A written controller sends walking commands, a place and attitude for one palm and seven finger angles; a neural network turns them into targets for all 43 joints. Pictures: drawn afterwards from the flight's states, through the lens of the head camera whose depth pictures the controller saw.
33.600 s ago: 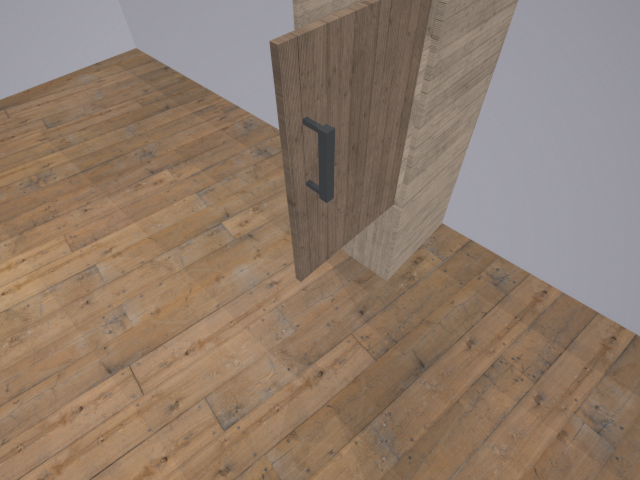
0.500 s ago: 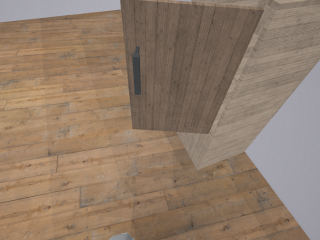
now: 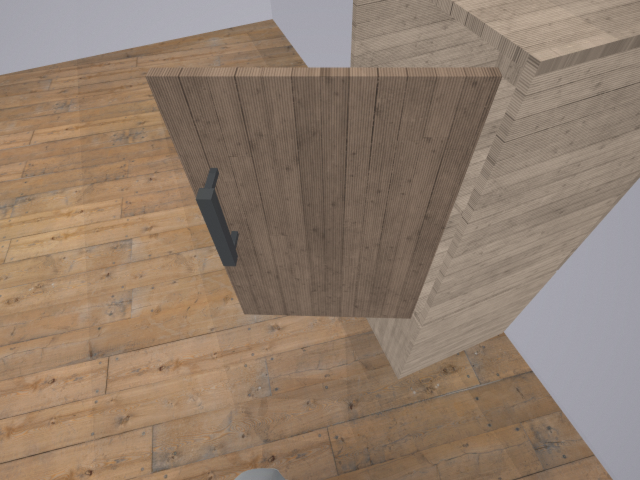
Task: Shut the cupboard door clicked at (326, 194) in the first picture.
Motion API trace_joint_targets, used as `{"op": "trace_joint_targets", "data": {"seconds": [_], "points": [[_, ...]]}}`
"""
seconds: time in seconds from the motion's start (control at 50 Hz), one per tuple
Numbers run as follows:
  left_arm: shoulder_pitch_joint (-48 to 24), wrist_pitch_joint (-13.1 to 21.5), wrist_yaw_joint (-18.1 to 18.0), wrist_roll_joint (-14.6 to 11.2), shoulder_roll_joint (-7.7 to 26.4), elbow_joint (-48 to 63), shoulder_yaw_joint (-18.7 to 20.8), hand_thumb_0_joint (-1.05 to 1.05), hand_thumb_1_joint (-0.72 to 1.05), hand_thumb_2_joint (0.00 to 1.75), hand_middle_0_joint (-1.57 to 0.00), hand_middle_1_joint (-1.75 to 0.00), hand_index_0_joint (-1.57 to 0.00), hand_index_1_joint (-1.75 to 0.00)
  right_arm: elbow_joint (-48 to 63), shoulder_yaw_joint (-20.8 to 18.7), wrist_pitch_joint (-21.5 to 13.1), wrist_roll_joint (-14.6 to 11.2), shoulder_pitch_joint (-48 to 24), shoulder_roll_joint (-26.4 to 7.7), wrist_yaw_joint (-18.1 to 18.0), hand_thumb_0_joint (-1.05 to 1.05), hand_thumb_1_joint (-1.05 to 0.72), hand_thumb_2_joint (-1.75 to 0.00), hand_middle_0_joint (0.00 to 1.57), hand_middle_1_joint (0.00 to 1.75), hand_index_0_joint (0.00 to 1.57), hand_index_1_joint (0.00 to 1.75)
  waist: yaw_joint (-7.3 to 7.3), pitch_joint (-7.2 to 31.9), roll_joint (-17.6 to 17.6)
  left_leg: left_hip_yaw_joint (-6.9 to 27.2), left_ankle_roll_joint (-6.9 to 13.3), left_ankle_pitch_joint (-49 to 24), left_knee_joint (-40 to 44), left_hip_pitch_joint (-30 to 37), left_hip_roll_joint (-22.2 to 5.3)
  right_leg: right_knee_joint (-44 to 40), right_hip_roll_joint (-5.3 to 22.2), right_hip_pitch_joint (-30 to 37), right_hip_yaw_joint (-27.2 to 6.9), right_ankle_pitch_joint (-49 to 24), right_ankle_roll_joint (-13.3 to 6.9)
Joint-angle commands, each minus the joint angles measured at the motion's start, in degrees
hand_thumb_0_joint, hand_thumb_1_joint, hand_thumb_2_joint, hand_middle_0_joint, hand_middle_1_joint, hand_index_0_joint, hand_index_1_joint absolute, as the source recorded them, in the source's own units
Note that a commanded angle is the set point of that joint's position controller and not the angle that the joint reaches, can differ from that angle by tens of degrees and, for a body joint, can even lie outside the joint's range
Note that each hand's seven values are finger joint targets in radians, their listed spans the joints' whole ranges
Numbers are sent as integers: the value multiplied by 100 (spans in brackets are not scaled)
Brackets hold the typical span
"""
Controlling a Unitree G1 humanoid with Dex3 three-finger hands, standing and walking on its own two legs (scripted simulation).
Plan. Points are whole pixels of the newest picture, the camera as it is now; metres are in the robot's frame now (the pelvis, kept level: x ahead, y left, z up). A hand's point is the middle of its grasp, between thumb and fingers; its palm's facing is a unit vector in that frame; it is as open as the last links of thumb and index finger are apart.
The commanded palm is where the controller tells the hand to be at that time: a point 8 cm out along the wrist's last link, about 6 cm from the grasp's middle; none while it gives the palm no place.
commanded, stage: come to a stop and stand still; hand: left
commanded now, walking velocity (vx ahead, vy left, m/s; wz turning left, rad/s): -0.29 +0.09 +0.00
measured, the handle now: (222, 220) +0.45 +0.18 +0.03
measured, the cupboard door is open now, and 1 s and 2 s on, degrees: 65 65 65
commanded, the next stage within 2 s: look again from close up in 1.04 s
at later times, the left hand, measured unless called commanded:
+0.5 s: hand out of the picture +0.05 +0.26 -0.18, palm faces +0.01 -0.97 -0.23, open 7.4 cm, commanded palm none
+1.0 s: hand out of the picture -0.02 +0.17 -0.18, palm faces +0.00 -0.99 -0.16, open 7.3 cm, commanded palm none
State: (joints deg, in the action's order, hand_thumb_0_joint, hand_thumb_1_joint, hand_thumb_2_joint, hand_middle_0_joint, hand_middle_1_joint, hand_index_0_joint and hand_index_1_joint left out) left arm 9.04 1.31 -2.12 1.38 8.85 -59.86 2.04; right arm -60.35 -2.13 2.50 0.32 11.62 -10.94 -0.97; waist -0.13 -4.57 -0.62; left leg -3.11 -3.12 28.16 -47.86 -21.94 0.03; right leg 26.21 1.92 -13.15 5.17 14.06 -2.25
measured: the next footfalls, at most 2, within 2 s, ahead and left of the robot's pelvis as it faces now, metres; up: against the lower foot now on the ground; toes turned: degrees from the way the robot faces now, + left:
left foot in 0.22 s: +0.07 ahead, +0.14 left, +0.00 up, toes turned +0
right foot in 0.66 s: -0.03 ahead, -0.11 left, +0.00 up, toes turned -2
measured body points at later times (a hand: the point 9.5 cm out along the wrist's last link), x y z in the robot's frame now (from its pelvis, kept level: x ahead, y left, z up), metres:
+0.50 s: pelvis -0.01 +0.05 +0.00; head +0.04 +0.07 +0.44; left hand +0.05 +0.31 -0.16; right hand +0.07 -0.19 -0.14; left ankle +0.05 +0.14 -0.74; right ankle -0.07 -0.11 -0.67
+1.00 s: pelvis -0.03 +0.00 +0.00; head -0.02 +0.01 +0.45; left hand -0.02 +0.22 -0.17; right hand -0.08 -0.22 -0.16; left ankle +0.03 +0.14 -0.74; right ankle -0.07 -0.12 -0.74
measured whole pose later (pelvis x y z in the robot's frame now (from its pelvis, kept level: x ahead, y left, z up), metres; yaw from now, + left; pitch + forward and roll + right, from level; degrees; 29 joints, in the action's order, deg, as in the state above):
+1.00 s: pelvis -0.03 +0.00 +0.00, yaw -1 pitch -2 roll +0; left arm 15.2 -0.8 -1.5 0.4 8.4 -64.1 0.6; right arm -65.9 -0.9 1.2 0.9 18.9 -8.2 -1.2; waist 1.2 -2.2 0.7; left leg 0.1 -1.7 8.2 -25.1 -15.3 -2.4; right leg 24.9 -0.2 -6.7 -0.1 16.8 0.1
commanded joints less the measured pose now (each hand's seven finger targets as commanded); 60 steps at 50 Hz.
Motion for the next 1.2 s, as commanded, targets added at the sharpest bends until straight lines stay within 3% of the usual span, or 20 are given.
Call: {"op": "trace_joint_targets", "data": {"seconds": [0.0,0.14,0.16,0.18,0.2,0.22,0.24,0.32,0.5,0.56,0.6,0.64,0.68,0.72,0.82,1.1,1.12,1.14,1.16,1.18], "points": [[517,-109,-100,-6,1220,265,331,0,90,90,-20,-30,-20,-30,483,-134,60,10,-4,-400,-10,0,-90,-90,20,30,20,30,-172,790,821,244,-56,-199,-625,-698,-14,-215,1803,1344,-961,-5930,-921],[164,-208,-80,-1,1247,577,339,0,90,90,-20,-30,-20,-30,652,-158,12,25,129,-490,49,0,-90,-90,20,30,20,30,109,802,933,174,32,-1703,1676,583,-115,306,1282,563,-658,-3554,-502],[293,-236,-83,-29,1130,587,296,0,90,90,-20,-30,-20,-30,615,-178,-46,59,302,-663,46,0,-90,-90,20,30,20,30,142,1011,547,308,158,-3201,2323,1269,-483,698,985,276,-487,-2427,-191],[648,-284,-78,-47,810,657,226,0,90,90,-20,-30,-20,-30,699,-260,-121,94,345,-1124,48,0,-90,-90,20,30,20,30,50,1274,-775,1603,667,-5502,2332,1941,-1727,1400,344,-571,-94,48,246],[716,-305,-108,-83,732,729,155,0,90,90,-20,-30,-20,-30,742,-294,-104,108,512,-1410,3,0,-90,-90,20,30,20,30,224,1226,-1434,2042,1404,-7096,2440,1714,-2493,2610,-182,-699,-267,2532,363],[551,-364,-110,-59,827,802,161,0,90,90,-20,-30,-20,-30,811,-253,-109,122,507,-1419,-94,0,-90,-90,20,30,20,30,282,1047,-849,1981,1641,-7096,2404,1374,-2498,3581,-320,-858,-763,2612,318],[556,-403,-118,-42,798,735,212,0,90,90,-20,-30,-20,-30,838,-227,-136,134,331,-1382,-169,0,-90,-90,20,30,20,30,188,1104,-1267,1905,1560,-7045,2366,1394,-2334,4120,-344,-1207,-1098,2364,350],[588,-435,3,-47,937,697,259,0,90,90,-20,-30,-20,-30,1056,-140,-175,110,-20,-1032,-220,0,-90,-90,20,30,20,30,56,1056,-503,1309,1440,-5386,2472,1499,-1864,4539,-253,-1540,-1089,1319,492],[350,-434,172,-27,605,687,110,0,90,90,-20,-30,-20,-30,655,-228,-148,146,315,-1101,-101,0,-90,-90,20,30,20,30,248,698,-1021,1519,1190,-1367,3365,975,-1651,1607,-157,-488,-419,1385,324],[876,-385,160,-45,593,388,116,0,90,90,-20,-30,-20,-30,529,-275,-126,100,275,-1105,-70,0,-90,-90,20,30,20,30,12,671,-816,1278,875,-593,3393,405,-1353,162,-280,544,-146,415,221],[1132,-290,97,-5,862,270,146,0,90,90,-20,-30,-20,-30,477,-215,-122,36,322,-677,-27,0,-90,-90,20,30,20,30,-75,457,-36,796,437,-443,2713,-231,-728,-1003,372,1005,-1033,660,-58],[599,-264,86,12,1339,418,134,0,90,90,-20,-30,-20,-30,569,-101,-60,31,272,-306,38,0,-90,-90,20,30,20,30,151,194,856,152,137,-536,1726,353,-95,-1786,1501,-579,-2071,2057,-561],[325,-130,62,-17,1053,343,80,0,90,90,-20,-30,-20,-30,393,-59,-78,85,336,-252,29,0,-90,-90,20,30,20,30,169,19,1484,260,220,-1066,1442,518,-181,-1627,1099,-729,-1791,913,-522],[252,-73,70,-77,824,229,-16,0,90,90,-20,-30,-20,-30,86,-20,-176,61,814,-316,9,0,-90,-90,20,30,20,30,321,227,1080,326,221,-2013,1957,1002,-269,-959,768,-473,-1200,-263,-315],[728,-156,46,-109,654,-102,-33,0,90,90,-20,-30,-20,-30,-217,23,-248,35,789,-422,-69,0,-90,-90,20,30,20,30,81,-163,-27,650,265,-2159,2585,910,-540,-866,339,-267,-1032,387,4],[996,-132,38,-90,451,-299,-41,0,90,90,-20,-30,-20,-30,-329,23,-242,38,896,-248,-109,0,-90,-90,20,30,20,30,88,-100,178,600,271,-1902,2636,980,-481,-991,316,-163,-1042,451,23],[1483,96,-192,25,528,-368,-108,0,90,90,-20,-30,-20,-30,94,68,-377,20,200,-352,-29,0,-90,-90,20,30,20,30,-187,-155,-319,378,188,-2310,1385,735,-439,-885,578,-242,-1398,-1685,76],[1092,145,-165,-10,819,-76,-85,0,90,90,-20,-30,-20,-30,244,87,-351,29,621,-28,14,0,-90,-90,20,30,20,30,266,176,-183,399,259,-1390,1567,718,-350,-792,739,-260,-1336,-603,-75],[867,142,-134,-21,747,36,-92,0,90,90,-20,-30,-20,-30,232,84,-333,53,819,-138,32,0,-90,-90,20,30,20,30,308,266,-96,422,303,-1398,1618,733,-365,-622,516,-354,-1138,345,-125],[939,166,-116,-3,646,89,-79,0,90,90,-20,-30,-20,-30,254,100,-418,96,925,-130,38,0,-90,-90,20,30,20,30,229,475,-439,477,327,-2213,1721,822,-408,-318,423,-160,-941,-430,-135]]}}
